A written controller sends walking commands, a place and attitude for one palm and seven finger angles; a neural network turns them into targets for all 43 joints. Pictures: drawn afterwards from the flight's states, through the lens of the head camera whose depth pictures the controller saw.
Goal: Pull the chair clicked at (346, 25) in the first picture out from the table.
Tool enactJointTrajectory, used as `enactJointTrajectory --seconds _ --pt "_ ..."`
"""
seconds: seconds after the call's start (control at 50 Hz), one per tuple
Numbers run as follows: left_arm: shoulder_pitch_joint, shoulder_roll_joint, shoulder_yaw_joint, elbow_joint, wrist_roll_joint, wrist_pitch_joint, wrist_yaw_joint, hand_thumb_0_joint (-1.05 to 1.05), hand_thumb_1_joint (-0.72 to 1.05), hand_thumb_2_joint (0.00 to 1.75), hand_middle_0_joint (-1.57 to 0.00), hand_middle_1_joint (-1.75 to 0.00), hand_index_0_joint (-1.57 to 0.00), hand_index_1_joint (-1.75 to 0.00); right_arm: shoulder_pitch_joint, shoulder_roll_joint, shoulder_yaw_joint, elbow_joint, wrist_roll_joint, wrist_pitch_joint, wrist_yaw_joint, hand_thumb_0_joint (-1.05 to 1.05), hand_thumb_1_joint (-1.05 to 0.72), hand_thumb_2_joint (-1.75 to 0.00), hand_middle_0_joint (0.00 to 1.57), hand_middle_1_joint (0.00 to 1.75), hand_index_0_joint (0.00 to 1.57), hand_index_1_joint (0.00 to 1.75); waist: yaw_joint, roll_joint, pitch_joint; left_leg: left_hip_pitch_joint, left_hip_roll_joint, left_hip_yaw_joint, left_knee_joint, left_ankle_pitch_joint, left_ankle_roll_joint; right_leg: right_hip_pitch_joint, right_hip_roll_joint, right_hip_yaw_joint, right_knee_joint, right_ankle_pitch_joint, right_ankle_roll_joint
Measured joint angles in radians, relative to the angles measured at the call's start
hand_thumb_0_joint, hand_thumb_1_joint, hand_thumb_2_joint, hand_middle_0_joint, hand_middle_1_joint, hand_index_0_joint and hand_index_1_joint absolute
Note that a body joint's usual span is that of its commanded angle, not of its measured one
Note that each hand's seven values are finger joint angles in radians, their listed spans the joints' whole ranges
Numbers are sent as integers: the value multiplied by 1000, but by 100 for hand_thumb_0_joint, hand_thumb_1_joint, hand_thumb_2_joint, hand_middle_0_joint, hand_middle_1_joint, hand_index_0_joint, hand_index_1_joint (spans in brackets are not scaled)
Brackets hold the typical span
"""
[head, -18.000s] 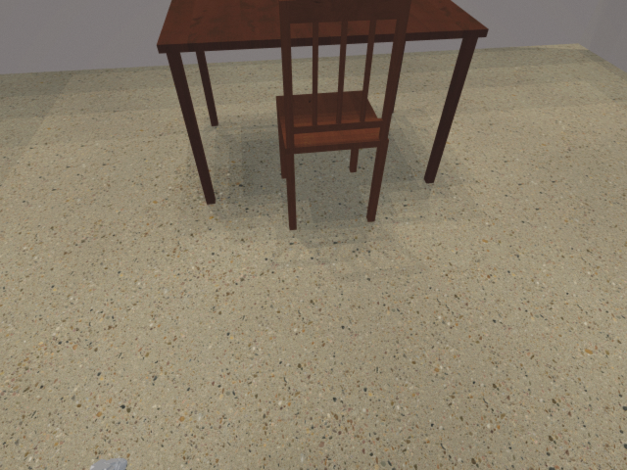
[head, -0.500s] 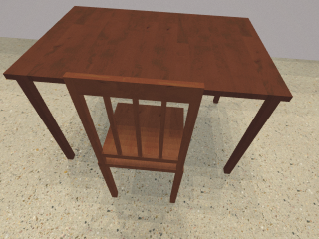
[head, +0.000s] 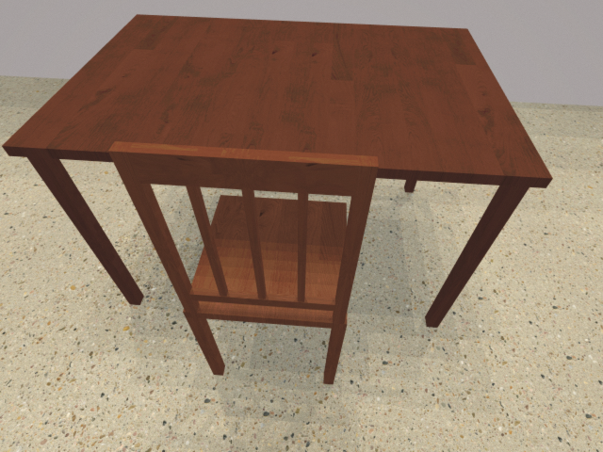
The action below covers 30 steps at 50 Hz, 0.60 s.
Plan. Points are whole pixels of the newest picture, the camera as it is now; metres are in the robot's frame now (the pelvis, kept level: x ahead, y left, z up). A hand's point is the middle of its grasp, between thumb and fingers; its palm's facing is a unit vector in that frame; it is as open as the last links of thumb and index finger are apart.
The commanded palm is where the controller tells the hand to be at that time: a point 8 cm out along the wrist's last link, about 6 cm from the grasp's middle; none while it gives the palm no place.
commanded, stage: raise the hand toward the chair's back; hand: left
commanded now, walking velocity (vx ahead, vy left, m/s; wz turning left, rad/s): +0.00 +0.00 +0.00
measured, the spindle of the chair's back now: (256, 250) +0.47 +0.12 -0.08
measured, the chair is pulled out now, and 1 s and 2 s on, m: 0.00 0.00 0.00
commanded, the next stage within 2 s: none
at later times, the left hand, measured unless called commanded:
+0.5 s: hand out of the picture +0.11 +0.17 -0.08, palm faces +0.06 -1.00 -0.03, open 10.1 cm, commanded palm +0.12 +0.23 -0.06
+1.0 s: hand (171, 431) +0.16 +0.18 -0.06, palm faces -0.01 -1.00 -0.05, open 14.4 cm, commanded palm +0.14 +0.24 -0.05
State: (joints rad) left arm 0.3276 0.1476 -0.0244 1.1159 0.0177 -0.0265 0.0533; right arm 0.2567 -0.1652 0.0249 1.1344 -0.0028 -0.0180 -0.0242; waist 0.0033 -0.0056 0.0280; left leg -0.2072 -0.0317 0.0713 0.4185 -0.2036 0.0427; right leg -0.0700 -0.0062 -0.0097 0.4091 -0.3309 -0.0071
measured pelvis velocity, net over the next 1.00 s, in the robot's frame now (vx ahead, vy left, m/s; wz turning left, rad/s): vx -0.06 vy -0.01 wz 0.02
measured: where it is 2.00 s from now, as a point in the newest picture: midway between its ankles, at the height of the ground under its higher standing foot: outside the picture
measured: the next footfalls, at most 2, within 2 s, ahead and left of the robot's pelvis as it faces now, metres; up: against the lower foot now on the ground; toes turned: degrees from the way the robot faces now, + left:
none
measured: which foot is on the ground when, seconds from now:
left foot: down 0.00-1.00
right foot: down 0.00-1.00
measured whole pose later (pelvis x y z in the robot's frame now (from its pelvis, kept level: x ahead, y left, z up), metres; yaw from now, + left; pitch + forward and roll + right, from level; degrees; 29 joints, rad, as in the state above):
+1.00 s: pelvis -0.06 -0.01 -0.09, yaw +1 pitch +14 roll -3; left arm 0.35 0.24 0.16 0.09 -0.26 -0.41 -0.27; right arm 0.24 -0.26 -0.02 0.62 0.03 -0.25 -0.07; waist -0.03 0.05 -0.13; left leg -0.97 0.03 0.01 1.13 -0.41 0.04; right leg -0.81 0.03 -0.09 1.13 -0.57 -0.04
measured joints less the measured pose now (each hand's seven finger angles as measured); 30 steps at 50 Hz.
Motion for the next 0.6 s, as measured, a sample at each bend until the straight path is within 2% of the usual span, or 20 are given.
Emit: enactJointTrajectory --seconds 0.02,0.04,0.08,0.12,0.16,0.2,0.26,0.3,0.32,0.36,0.4,0.44,0.52,0.6 --pt "44 -7 30 -153 -37 57 -6 0 90 90 -20 -30 -20 -30 12 -4 -8 -43 4 -4 -8 1 -92 -90 20 30 20 30 -6 9 10 -18 6 -8 26 -9 -1 -5 6 -9 3 1 -1" --pt "91 -4 37 -340 -61 72 1 1 90 90 -20 -30 -20 -30 30 -8 -8 -90 6 -42 -24 1 -92 -90 20 30 20 30 2 9 24 -24 6 -8 35 -11 -2 -15 6 -9 20 -1 -3" --pt "143 23 38 -625 -103 38 24 2 91 90 -20 -30 -20 -30 62 -23 -7 -172 15 -145 -31 1 -92 -90 20 30 20 30 13 3 23 -44 -7 -4 38 -2 -2 -70 -11 -18 98 -22 -6" --pt "127 42 45 -811 -141 -15 10 2 90 89 -20 -29 -19 -30 70 -49 -8 -249 21 -213 -25 2 -92 -90 20 30 20 30 1 11 4 -98 -19 -19 84 -5 -1 -114 -23 -38 146 -55 -6" --pt "56 45 74 -871 -168 -114 -36 2 88 88 -19 -29 -19 -29 43 -80 -12 -309 10 -247 -14 2 -92 -90 20 30 20 30 -22 31 -37 -199 -12 -40 169 -26 -2 -198 -18 -61 213 -75 -9" --pt "-22 49 113 -869 -203 -250 -115 2 84 86 -19 -28 -18 -29 0 -95 -22 -362 -4 -264 3 1 -91 -90 20 30 20 30 -33 28 -92 -327 1 -43 270 -54 -9 -326 -9 -65 318 -103 -18" --pt "-88 49 153 -845 -254 -447 -292 1 78 84 -18 -27 -17 -28 -62 -110 -47 -451 -6 -277 33 1 -91 -90 20 30 20 30 -29 5 -153 -505 28 -33 436 -108 -23 -511 8 -55 492 -159 -33" --pt "-86 51 170 -844 -272 -525 -396 1 73 82 -18 -27 -17 -27 -96 -120 -63 -515 0 -273 45 1 -91 -90 20 30 20 30 -23 -6 -180 -604 42 -28 544 -145 -20 -613 17 -50 604 -199 -41" --pt "-76 52 176 -847 -279 -532 -431 0 71 81 -18 -26 -17 -27 -110 -124 -70 -545 5 -265 45 1 -91 -90 20 30 20 30 -19 -10 -189 -643 47 -27 591 -163 -21 -653 20 -50 653 -218 -42" --pt "-43 53 184 -860 -298 -498 -463 0 66 80 -18 -26 -17 -26 -128 -131 -77 -601 18 -242 37 1 -91 -90 20 30 20 30 -9 -13 -196 -705 52 -32 669 -192 -31 -710 23 -56 732 -252 -53" --pt "0 52 188 -887 -304 -447 -449 1 61 78 -17 -25 -17 -26 -134 -132 -80 -641 26 -228 20 1 -91 -90 20 30 20 30 5 -9 -194 -745 55 -45 725 -212 -33 -742 26 -69 782 -275 -58" --pt "51 55 189 -941 -295 -413 -410 1 56 76 -17 -25 -16 -25 -130 -123 -75 -661 27 -220 3 1 -91 -90 20 30 19 30 20 -3 -190 -771 60 -62 763 -225 -39 -757 32 -85 807 -288 -62" --pt "96 75 181 -1044 -278 -421 -363 1 47 72 -16 -23 -15 -24 -108 -89 -39 -638 24 -224 -32 1 -91 -90 20 30 19 30 43 18 -175 -797 65 -101 799 -234 -44 -759 43 -122 815 -292 -70" --pt "31 100 173 -1055 -286 -421 -395 1 37 68 -15 -22 -14 -22 -89 -52 11 -570 25 -236 -50 1 -91 -90 20 30 20 30 42 44 -165 -821 68 -125 808 -228 -46 -770 50 -144 807 -283 -72"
